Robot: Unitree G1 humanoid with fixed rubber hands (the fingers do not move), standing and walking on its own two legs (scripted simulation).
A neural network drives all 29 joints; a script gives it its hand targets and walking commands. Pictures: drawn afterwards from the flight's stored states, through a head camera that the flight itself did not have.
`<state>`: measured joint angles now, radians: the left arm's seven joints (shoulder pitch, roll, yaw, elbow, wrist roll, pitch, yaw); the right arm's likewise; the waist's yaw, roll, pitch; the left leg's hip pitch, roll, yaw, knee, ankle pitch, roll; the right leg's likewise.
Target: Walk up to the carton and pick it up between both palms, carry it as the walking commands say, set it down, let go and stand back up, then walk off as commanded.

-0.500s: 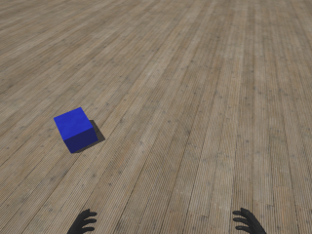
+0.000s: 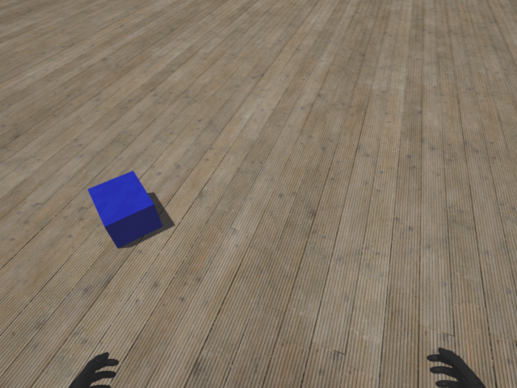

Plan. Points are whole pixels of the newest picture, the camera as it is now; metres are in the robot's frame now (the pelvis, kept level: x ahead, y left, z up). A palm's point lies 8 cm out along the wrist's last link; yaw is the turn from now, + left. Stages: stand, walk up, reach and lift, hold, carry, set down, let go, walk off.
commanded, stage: stand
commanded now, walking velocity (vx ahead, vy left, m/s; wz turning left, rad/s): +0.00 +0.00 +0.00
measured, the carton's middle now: (125, 208) +1.05 +0.68 -0.67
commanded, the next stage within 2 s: walk up in 0.72 s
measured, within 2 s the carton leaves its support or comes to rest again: neither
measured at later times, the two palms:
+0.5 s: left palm out of the picture +0.13 +0.30 -0.07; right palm out of the picture +0.12 -0.30 -0.07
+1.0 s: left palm out of the picture +0.09 +0.34 -0.06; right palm out of the picture +0.12 -0.31 -0.07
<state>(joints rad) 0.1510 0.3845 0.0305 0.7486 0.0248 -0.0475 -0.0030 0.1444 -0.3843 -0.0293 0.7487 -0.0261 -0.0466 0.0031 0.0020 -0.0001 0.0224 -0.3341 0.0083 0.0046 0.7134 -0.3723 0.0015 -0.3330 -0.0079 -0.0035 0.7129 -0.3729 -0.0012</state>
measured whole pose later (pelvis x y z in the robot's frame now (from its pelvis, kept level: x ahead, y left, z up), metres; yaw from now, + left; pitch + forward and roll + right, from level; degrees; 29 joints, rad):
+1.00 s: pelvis +0.00 +0.01 +0.02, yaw +5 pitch -1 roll -1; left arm 0.15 0.43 0.06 0.93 0.04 -0.08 0.00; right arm 0.15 -0.44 -0.05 0.93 -0.05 0.01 0.08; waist -0.02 0.01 0.02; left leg -0.34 0.01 -0.02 0.77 -0.36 0.03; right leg -0.16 -0.03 -0.08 0.42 -0.24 -0.02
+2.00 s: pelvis +0.29 +0.22 +0.00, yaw +30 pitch -1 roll +1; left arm 0.38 0.51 0.05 0.72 0.01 -0.08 -0.03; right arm 0.22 -0.48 -0.09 0.69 0.02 -0.09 0.05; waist 0.04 -0.03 0.06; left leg -0.38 0.00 0.05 0.66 -0.26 0.04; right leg -0.46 -0.13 -0.02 1.13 -0.40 -0.03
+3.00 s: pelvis +0.57 +0.34 -0.01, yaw +32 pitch -1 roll +1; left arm 0.20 0.46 0.04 0.76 0.01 -0.05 -0.01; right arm 0.30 -0.45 -0.04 0.81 -0.01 -0.06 -0.01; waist 0.00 0.01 0.09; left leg -0.38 0.03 0.04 0.82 -0.48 0.03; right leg -0.45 -0.06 -0.05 0.76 -0.28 -0.01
